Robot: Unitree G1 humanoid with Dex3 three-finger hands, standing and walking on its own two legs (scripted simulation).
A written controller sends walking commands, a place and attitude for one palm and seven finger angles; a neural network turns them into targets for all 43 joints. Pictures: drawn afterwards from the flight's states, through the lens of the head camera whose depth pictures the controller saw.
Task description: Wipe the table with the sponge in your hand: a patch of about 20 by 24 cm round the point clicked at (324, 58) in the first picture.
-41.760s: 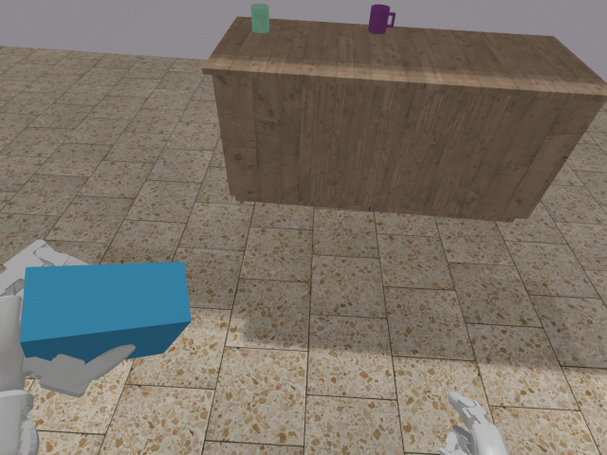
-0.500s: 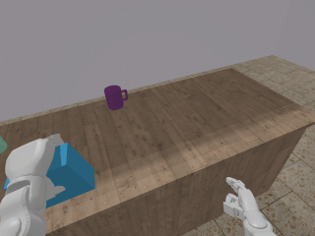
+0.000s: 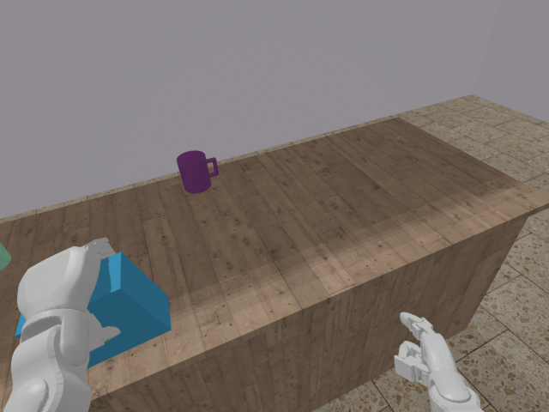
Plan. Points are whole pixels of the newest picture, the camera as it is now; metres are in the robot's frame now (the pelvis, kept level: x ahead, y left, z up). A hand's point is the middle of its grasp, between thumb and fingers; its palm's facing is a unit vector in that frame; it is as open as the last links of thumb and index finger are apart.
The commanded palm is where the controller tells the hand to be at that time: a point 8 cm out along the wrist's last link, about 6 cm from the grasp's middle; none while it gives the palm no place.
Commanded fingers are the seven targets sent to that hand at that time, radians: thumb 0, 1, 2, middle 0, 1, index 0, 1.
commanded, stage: bring the sponge back beside the body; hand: left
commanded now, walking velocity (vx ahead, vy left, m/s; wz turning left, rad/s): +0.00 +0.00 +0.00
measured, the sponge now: (112, 319) +0.20 +0.28 +0.07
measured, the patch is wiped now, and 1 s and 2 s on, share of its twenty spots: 1.00 1.00 1.00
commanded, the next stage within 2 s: step back with the hand held close in 0.64 s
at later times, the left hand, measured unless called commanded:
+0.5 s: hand (114, 297) +0.20 +0.26 +0.11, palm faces +0.19 -0.20 -0.96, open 9.8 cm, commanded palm +0.17 +0.26 +0.18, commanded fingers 0.00 0.10 1.30 -1.20 -1.60 -1.20 -1.60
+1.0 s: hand (115, 282) +0.20 +0.24 +0.16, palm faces +0.37 -0.84 -0.39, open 9.8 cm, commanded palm +0.15 +0.28 +0.18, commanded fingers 0.00 0.10 1.30 -1.20 -1.60 -1.20 -1.60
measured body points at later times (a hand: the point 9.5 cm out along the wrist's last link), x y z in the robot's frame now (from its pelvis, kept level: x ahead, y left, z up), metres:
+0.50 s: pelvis +0.01 -0.02 +0.00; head -0.05 -0.06 +0.44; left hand +0.19 +0.27 +0.17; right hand +0.28 -0.21 -0.05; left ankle +0.03 +0.10 -0.74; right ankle +0.01 -0.08 -0.74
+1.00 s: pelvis +0.00 -0.01 -0.01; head -0.01 +0.01 +0.44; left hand +0.17 +0.28 +0.18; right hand +0.20 -0.23 -0.07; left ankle +0.02 +0.10 -0.74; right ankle +0.01 -0.08 -0.74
